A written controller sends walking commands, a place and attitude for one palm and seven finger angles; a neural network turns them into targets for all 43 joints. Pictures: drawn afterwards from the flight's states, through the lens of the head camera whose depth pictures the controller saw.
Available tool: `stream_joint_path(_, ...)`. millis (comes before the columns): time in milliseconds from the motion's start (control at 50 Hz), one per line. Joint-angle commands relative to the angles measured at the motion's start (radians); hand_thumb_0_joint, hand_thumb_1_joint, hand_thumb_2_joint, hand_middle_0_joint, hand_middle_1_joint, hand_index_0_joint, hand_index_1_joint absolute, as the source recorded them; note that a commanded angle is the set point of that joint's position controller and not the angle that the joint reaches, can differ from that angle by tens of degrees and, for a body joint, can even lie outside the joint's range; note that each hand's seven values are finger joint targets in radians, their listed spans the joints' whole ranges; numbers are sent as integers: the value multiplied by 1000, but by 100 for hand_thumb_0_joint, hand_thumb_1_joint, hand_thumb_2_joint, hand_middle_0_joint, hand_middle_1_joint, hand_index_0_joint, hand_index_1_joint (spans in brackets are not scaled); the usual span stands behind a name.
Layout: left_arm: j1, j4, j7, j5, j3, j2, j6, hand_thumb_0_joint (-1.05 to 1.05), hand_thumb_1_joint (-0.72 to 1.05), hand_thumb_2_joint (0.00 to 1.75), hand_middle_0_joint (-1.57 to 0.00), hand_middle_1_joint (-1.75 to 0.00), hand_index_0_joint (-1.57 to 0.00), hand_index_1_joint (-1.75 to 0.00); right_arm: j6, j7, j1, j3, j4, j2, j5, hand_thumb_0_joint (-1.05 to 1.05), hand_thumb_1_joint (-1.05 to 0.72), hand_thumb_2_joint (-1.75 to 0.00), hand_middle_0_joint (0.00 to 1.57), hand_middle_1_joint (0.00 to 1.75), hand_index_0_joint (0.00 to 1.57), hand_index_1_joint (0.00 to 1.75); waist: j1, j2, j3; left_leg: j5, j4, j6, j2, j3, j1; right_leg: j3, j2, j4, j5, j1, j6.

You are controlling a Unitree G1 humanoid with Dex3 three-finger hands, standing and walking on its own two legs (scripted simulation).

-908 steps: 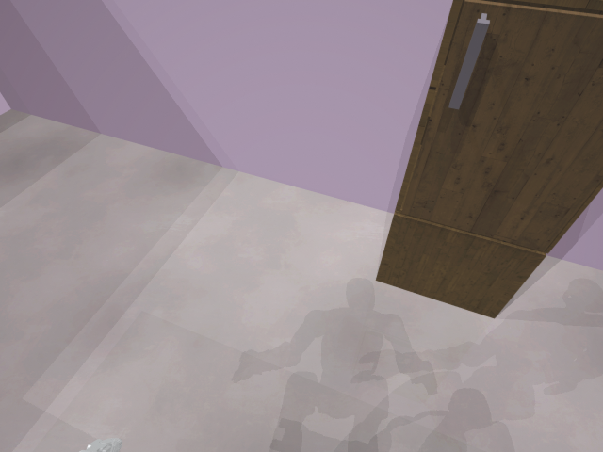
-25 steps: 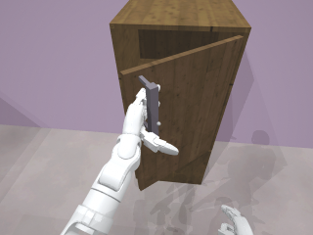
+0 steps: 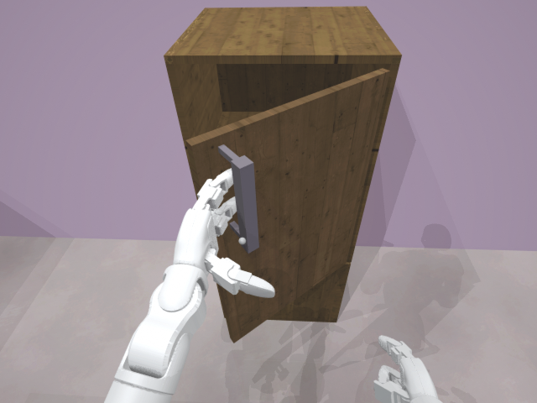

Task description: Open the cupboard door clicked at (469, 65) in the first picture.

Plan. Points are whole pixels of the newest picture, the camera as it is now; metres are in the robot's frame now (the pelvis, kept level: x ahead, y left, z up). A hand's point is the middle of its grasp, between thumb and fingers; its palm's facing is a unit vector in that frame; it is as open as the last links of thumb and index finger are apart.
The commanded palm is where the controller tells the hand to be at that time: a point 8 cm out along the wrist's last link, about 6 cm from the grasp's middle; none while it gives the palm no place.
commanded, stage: slide the hand sideways off the handle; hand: left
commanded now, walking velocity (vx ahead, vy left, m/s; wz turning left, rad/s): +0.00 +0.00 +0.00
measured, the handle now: (238, 201) +0.37 +0.08 +0.14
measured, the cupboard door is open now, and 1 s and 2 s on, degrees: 40 40 40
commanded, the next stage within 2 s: draw the hand back to the body in 0.54 s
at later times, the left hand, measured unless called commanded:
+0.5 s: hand (192, 269) +0.24 +0.12 +0.14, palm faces +0.01 -1.00 -0.05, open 16.3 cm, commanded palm +0.21 +0.17 +0.15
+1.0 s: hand (152, 279) +0.22 +0.16 +0.15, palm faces +0.05 -1.00 -0.07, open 16.3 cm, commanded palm +0.18 +0.21 +0.15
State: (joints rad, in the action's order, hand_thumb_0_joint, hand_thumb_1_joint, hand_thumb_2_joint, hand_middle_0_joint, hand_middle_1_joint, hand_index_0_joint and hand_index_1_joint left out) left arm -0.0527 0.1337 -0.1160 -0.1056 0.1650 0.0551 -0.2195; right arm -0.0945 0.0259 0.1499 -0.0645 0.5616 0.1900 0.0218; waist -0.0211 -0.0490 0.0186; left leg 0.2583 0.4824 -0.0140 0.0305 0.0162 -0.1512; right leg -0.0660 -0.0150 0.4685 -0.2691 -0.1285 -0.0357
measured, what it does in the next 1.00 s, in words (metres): stands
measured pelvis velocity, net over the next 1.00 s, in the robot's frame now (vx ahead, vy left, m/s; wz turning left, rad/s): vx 0.01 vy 0.00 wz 0.02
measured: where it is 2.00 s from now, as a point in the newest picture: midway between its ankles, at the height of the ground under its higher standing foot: outside the picture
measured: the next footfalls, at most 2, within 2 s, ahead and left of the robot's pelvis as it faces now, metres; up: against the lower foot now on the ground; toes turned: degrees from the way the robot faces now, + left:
none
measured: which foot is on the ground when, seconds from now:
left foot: down 0.00-1.00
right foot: down 0.00-1.00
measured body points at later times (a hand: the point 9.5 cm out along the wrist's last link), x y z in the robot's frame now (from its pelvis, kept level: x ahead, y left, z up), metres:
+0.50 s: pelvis +0.01 -0.01 +0.00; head -0.02 -0.04 +0.44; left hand +0.24 +0.17 +0.15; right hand +0.23 -0.20 -0.07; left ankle +0.01 +0.13 -0.74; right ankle +0.00 -0.09 -0.74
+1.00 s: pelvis +0.01 +0.00 +0.00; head -0.03 -0.03 +0.44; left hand +0.21 +0.22 +0.15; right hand +0.21 -0.21 -0.07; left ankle +0.01 +0.13 -0.74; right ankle +0.00 -0.09 -0.74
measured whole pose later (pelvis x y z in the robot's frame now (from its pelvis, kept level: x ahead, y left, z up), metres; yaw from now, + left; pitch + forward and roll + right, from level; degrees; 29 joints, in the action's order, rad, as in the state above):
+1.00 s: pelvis +0.01 +0.00 +0.00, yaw +1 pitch -4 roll +0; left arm 0.31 0.43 0.14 -0.24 -0.12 0.22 -0.18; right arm 0.14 0.07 0.21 -0.07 0.57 0.23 0.04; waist -0.05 -0.07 0.03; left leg 0.29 0.53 -0.02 0.03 -0.01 -0.18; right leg -0.09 -0.01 0.51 -0.31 -0.14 -0.04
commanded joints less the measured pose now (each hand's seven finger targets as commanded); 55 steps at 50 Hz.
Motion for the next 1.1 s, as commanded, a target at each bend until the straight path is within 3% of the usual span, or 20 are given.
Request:
stream_joint_path(0, -156, 344, 12, -6, -95, 55, 67, 0, -50, 30, -15, -30, -15, -30, 59, 5, -187, 31, -195, 74, -2, 0, -90, -90, 20, 30, 20, 30, -28, 102, 184, -206, -38, 42, -42, 1, 63, 32, 11, -76, 271, 31, 14)
stream_joint_path(120, -40, 429, 68, -13, -109, 89, 69, 0, -50, 30, -15, -30, -15, -30, 74, 9, -181, 32, -206, 84, 1, 0, -90, -90, 20, 30, 20, 30, -15, 85, 123, -205, -18, 47, -41, 2, 62, 32, 8, -76, 278, -13, 19)
stream_joint_path(180, -6, 472, 93, -31, -124, 99, 76, 0, -50, 30, -15, -30, -15, -30, 98, 16, -173, 29, -209, 87, -1, 0, -90, -90, 20, 30, 20, 30, -15, 83, 141, -206, -15, 48, -44, -6, 65, 30, 10, -64, 289, -6, 23)
stream_joint_path(220, 33, 445, 114, -43, -164, 133, 73, 0, -50, 30, -15, -30, -15, -30, 107, 22, -165, 28, -197, 92, 1, 0, -90, -90, 20, 30, 20, 30, -16, 74, 110, -196, -11, 46, -44, -6, 57, 27, 8, -70, 273, -23, 22)
stream_joint_path(380, 62, 490, 174, -75, -186, 152, 93, 0, -50, 30, -15, -30, -15, -30, 168, 39, -148, 26, -197, 100, 5, 0, -90, -90, 20, 30, 20, 30, -13, 65, 112, -178, -3, 47, -46, -15, 55, 27, 12, -62, 250, -40, 29)
stream_joint_path(440, 82, 475, 184, -83, -217, 174, 93, 0, -50, 30, -15, -30, -15, -30, 187, 43, -145, 24, -194, 101, 5, 0, -90, -90, 20, 30, 20, 30, -19, 64, 102, -166, -5, 46, -48, -15, 43, 29, 15, -65, 228, -41, 30)
stream_joint_path(480, 125, 468, 192, -94, -260, 200, 95, 0, -50, 30, -15, -30, -15, -30, 199, 46, -140, 26, -192, 105, 6, 0, -90, -90, 20, 30, 20, 30, -28, 97, 98, -167, -2, 46, -47, -17, 29, 31, 14, -63, 238, -34, 35)
stream_joint_path(560, 98, 491, 201, -100, -232, 177, 107, 0, -50, 30, -15, -30, -15, -30, 228, 47, -134, 26, -186, 105, 9, 0, -90, -90, 20, 30, 20, 30, -18, 50, 94, -171, -2, 44, -46, -18, 37, 23, 14, -56, 233, -47, 31)
stream_joint_path(600, 110, 501, 206, -98, -215, 168, 111, 0, -50, 30, -15, -30, -15, -30, 242, 47, -126, 27, -187, 107, 9, 0, -90, -90, 20, 30, 20, 30, -16, 67, 105, -181, 5, 45, -46, -21, 40, 18, 12, -47, 250, -51, 32)
stream_joint_path(640, 111, 509, 201, -98, -251, 202, 115, 0, -50, 30, -15, -30, -15, -30, 253, 46, -123, 28, -182, 109, 7, 0, -90, -90, 20, 30, 20, 30, -24, 37, 116, -175, 1, 43, -47, -22, 37, 22, 16, -47, 235, -43, 29)
stream_joint_path(700, 157, 506, 207, -102, -284, 221, 114, 0, -50, 30, -15, -30, -15, -30, 258, 46, -117, 28, -183, 111, 8, 0, -90, -90, 20, 30, 20, 30, -31, 71, 113, -182, 1, 44, -47, -17, 22, 23, 16, -44, 253, -33, 33)
stream_joint_path(720, 184, 493, 205, -105, -320, 256, 114, 0, -50, 30, -15, -30, -15, -30, 259, 47, -115, 31, -175, 115, 7, 0, -90, -90, 20, 30, 20, 30, -38, 78, 102, -181, 2, 43, -44, -19, 16, 24, 16, -48, 248, -31, 30)
stream_joint_path(800, 156, 504, 223, -128, -330, 241, 106, 0, -50, 30, -15, -30, -15, -30, 264, 51, -125, 27, -178, 112, 14, 0, -90, -90, 20, 30, 20, 30, -32, 41, 96, -174, -2, 42, -47, -16, 19, 23, 13, -53, 232, -41, 32)
stream_joint_path(820, 171, 503, 225, -131, -350, 264, 107, 0, -50, 30, -15, -30, -15, -30, 270, 53, -124, 30, -175, 117, 14, 0, -90, -90, 20, 30, 20, 30, -37, 28, 96, -173, 0, 41, -45, -17, 22, 19, 11, -53, 220, -43, 28)
stream_joint_path(840, 156, 516, 232, -136, -328, 241, 110, 0, -50, 30, -15, -30, -15, -30, 276, 54, -126, 27, -178, 112, 16, 0, -90, -90, 20, 30, 20, 30, -30, 19, 95, -170, -6, 41, -47, -19, 27, 16, 11, -54, 215, -46, 28)
stream_joint_path(920, 215, 529, 263, -149, -351, 271, 120, 0, -50, 30, -15, -30, -15, -30, 299, 56, -112, 32, -173, 126, 16, 0, -90, -90, 20, 30, 20, 30, -35, 24, 104, -190, 2, 41, -44, -24, 31, 11, 8, -44, 250, -42, 27)
stream_joint_path(1000, 220, 526, 283, -164, -374, 279, 113, 0, -50, 30, -15, -30, -15, -30, 311, 59, -110, 31, -171, 128, 21, 0, -90, -90, 20, 30, 20, 30, -34, 50, 83, -166, -6, 41, -45, -30, 18, 2, 4, -48, 212, -60, 30)
stream_joint_path(1020, 227, 516, 280, -163, -405, 313, 111, 0, -50, 30, -15, -30, -15, -30, 311, 60, -106, 33, -162, 135, 19, 0, -90, -90, 20, 30, 20, 30, -38, 47, 76, -159, -5, 40, -44, -31, 12, 5, 4, -53, 196, -57, 26)
stream_joint_path(1040, 210, 522, 284, -170, -393, 290, 108, 0, -47, 32, -15, -30, -15, -30, 314, 61, -117, 29, -169, 128, 21, 0, -90, -90, 20, 30, 20, 30, -36, 37, 72, -151, -10, 41, -47, -32, 14, 6, 6, -56, 185, -66, 28)
stream_joint_path(1080, 206, 501, 289, -181, -429, 316, 104, 0, -40, 34, -15, -30, -15, -30, 316, 66, -116, 28, -161, 131, 23, 0, -90, -90, 20, 30, 20, 30, -36, 51, 58, -123, -14, 40, -46, -36, 3, 8, 4, -69, 138, -72, 29)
